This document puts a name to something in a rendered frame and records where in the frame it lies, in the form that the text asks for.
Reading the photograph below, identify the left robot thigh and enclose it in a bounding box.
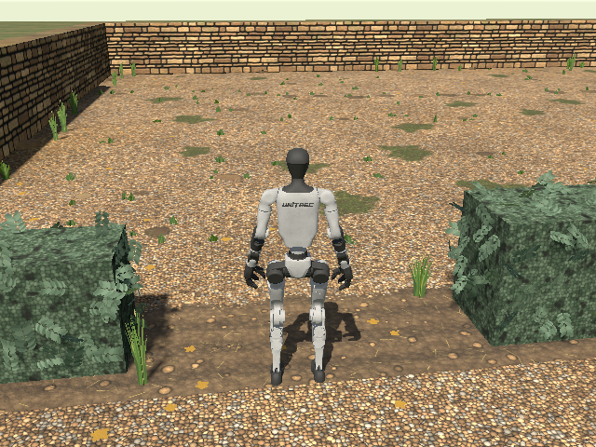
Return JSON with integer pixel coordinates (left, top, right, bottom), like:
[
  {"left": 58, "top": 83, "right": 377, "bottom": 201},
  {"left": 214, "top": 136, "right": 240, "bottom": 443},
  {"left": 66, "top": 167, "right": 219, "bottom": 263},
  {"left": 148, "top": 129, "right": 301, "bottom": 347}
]
[{"left": 266, "top": 260, "right": 285, "bottom": 326}]

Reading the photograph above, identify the right robot forearm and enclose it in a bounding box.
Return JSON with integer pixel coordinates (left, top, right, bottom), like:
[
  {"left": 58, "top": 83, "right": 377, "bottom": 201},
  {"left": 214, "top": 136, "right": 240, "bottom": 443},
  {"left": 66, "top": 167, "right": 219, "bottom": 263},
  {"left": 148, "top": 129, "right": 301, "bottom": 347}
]
[{"left": 332, "top": 225, "right": 350, "bottom": 269}]

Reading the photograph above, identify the robot left foot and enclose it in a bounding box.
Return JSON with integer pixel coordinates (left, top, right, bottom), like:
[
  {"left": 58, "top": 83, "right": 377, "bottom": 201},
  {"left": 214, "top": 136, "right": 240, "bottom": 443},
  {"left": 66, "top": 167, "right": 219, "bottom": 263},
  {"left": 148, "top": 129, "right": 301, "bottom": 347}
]
[{"left": 270, "top": 361, "right": 284, "bottom": 386}]

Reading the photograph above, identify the left robot forearm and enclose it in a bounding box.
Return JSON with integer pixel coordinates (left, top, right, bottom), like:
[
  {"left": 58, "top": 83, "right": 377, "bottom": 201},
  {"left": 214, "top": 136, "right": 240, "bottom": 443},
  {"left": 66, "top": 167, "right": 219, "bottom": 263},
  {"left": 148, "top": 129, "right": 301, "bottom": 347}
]
[{"left": 246, "top": 225, "right": 264, "bottom": 267}]

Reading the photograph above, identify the robot left hand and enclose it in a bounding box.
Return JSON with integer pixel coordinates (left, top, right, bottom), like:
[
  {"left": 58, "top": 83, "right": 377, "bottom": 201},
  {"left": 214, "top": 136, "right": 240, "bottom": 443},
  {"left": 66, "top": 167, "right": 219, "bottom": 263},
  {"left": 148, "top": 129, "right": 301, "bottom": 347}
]
[{"left": 244, "top": 264, "right": 265, "bottom": 289}]

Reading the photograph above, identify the robot left upper arm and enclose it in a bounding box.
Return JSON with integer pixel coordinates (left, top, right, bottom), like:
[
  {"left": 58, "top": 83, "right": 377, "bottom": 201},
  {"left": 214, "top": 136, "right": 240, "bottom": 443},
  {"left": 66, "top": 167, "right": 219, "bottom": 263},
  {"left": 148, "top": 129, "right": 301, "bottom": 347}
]
[{"left": 254, "top": 188, "right": 278, "bottom": 240}]

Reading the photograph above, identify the robot right upper arm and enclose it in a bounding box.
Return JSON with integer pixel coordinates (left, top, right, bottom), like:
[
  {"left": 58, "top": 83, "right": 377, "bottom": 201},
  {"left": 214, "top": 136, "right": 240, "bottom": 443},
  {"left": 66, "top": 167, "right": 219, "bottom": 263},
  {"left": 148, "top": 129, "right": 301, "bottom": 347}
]
[{"left": 318, "top": 188, "right": 342, "bottom": 240}]

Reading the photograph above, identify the robot right hand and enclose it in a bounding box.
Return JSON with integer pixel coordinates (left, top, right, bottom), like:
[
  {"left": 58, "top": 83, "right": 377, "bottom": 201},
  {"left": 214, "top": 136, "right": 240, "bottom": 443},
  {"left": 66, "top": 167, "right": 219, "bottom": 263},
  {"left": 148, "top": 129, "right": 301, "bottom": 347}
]
[{"left": 332, "top": 266, "right": 353, "bottom": 291}]

